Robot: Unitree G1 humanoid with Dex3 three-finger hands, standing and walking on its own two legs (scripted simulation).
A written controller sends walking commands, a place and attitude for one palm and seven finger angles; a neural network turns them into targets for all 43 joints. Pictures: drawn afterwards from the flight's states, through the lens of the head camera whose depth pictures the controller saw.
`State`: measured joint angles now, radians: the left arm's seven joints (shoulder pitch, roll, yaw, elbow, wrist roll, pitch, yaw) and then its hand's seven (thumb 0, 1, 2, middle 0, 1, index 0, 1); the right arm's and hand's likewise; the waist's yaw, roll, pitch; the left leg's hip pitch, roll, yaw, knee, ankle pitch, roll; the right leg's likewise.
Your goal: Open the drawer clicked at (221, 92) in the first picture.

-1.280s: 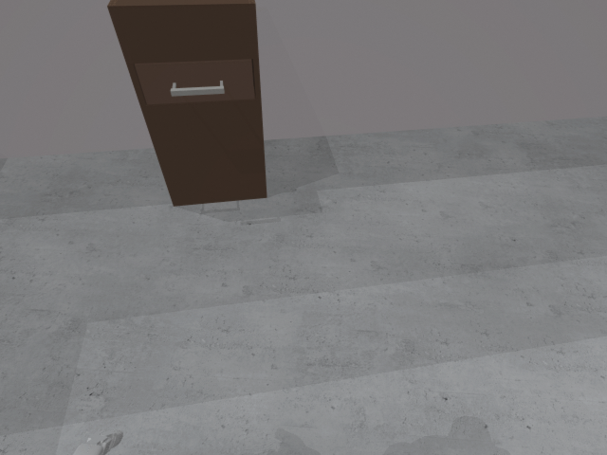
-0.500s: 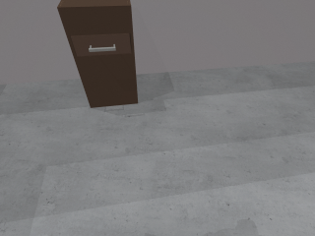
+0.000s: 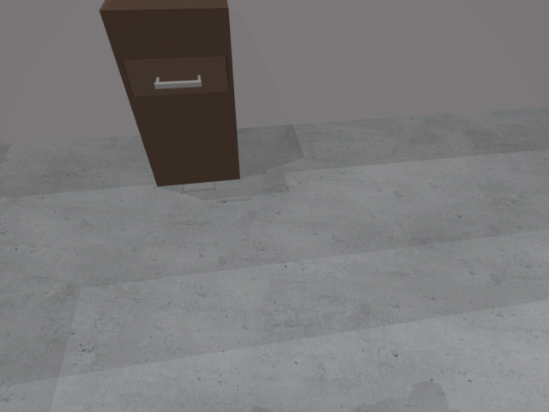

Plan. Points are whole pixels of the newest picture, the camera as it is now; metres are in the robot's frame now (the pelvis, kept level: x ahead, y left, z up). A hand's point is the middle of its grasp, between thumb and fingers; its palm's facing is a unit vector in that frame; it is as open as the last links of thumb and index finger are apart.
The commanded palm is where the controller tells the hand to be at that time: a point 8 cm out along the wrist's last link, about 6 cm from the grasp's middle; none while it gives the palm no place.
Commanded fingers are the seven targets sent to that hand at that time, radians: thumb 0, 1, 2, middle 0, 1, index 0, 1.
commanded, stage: look at it before walking up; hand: left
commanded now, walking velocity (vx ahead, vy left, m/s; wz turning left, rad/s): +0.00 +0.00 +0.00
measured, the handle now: (178, 81) +1.28 +0.46 -0.18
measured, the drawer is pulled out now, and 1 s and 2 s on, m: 0.00 0.00 0.00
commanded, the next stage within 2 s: walk to a spot facing it in 0.16 s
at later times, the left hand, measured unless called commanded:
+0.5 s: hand out of the picture +0.05 +0.23 -0.18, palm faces +0.06 -0.97 -0.22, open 7.4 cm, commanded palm none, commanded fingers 0.00 0.90 0.90 -0.20 -0.30 -0.20 -0.30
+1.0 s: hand (176, 320) +0.32 +0.22 -0.19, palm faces +0.03 -0.99 -0.13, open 7.4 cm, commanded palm none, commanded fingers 0.00 0.90 0.90 -0.20 -0.30 -0.20 -0.30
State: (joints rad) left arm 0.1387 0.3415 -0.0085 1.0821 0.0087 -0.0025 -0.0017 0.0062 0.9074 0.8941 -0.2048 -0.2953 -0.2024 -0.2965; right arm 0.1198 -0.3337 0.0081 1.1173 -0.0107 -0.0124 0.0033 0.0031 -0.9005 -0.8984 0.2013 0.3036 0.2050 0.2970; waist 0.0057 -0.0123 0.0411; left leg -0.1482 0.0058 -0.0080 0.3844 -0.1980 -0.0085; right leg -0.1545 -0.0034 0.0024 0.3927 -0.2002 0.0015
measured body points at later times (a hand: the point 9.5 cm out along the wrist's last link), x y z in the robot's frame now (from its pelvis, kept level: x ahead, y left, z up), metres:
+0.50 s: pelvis +0.04 +0.02 -0.01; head +0.02 +0.03 +0.44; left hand +0.04 +0.28 -0.16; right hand +0.07 -0.25 -0.15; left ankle +0.01 +0.12 -0.73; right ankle +0.01 -0.12 -0.74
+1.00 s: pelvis +0.23 +0.05 -0.02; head +0.27 +0.06 +0.43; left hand +0.31 +0.27 -0.17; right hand +0.09 -0.14 -0.15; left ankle +0.04 +0.12 -0.74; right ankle +0.37 -0.05 -0.72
